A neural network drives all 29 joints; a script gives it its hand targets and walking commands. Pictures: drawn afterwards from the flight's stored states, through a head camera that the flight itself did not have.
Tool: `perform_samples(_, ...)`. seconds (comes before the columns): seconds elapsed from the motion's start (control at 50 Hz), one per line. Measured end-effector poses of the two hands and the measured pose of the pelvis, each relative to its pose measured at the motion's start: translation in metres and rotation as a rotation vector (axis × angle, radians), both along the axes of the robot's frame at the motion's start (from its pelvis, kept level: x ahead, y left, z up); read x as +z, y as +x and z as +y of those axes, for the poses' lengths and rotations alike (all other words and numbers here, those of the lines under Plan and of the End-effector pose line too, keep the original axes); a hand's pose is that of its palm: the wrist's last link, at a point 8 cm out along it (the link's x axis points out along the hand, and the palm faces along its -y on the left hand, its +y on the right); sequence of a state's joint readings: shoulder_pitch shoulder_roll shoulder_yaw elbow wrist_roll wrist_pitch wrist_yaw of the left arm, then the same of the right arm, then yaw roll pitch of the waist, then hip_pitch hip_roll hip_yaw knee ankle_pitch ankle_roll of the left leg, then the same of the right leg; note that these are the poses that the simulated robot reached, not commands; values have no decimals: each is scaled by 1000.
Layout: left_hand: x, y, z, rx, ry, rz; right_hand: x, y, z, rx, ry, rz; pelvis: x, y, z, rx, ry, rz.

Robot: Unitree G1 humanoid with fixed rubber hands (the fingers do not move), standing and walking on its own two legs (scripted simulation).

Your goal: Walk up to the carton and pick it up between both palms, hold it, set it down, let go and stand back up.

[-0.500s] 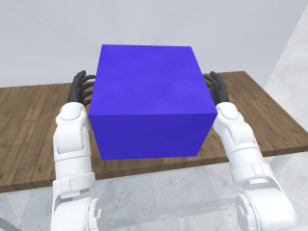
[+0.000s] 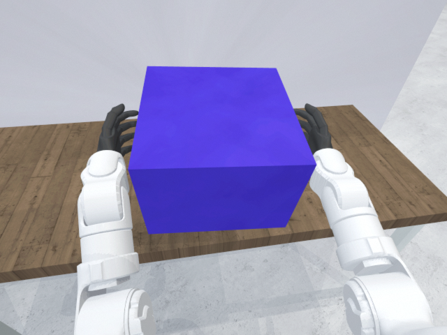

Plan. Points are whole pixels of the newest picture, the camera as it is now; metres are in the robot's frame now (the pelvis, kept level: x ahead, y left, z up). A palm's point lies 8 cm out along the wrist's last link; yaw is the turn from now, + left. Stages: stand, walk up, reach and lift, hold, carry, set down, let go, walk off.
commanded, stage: hold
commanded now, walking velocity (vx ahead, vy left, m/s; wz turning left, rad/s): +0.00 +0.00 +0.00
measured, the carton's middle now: (215, 146) +0.42 +0.01 +0.15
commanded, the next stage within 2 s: none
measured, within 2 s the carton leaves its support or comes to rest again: neither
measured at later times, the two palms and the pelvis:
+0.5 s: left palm (114, 151) +0.36 +0.18 +0.19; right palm (320, 150) +0.36 -0.17 +0.18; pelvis -0.01 +0.00 +0.00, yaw +0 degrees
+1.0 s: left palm (112, 151) +0.35 +0.18 +0.20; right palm (320, 150) +0.35 -0.17 +0.18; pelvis -0.01 +0.00 +0.00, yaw +0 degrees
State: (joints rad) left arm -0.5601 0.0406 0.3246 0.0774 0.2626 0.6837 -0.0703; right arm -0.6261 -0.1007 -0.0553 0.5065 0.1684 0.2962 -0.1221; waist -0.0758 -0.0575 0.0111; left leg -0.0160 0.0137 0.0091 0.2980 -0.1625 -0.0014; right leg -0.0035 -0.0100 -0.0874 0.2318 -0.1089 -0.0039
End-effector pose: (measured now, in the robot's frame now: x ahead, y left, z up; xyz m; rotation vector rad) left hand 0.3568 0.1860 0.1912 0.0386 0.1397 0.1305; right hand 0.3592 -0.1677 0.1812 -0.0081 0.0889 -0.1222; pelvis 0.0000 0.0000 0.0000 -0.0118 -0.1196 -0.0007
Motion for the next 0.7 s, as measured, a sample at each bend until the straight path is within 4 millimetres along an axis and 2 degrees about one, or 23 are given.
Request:
perform_samples(0.24, 3, -3, -6, -10, 2, -6, 0, -7, -6, -14, 14, -6, 0, -1, 0, 2, 0, -8)
perform_samples(0.44, 1, -1, -6, -4, 1, 12, -3, -3, -5, -8, 5, 12, 0, -6, -2, -5, 3, 1)
perform_samples(0.7, 3, 0, -5, -11, 5, 0, 1, -4, -5, -13, 3, -1, 0, -2, -1, 3, 0, -13)
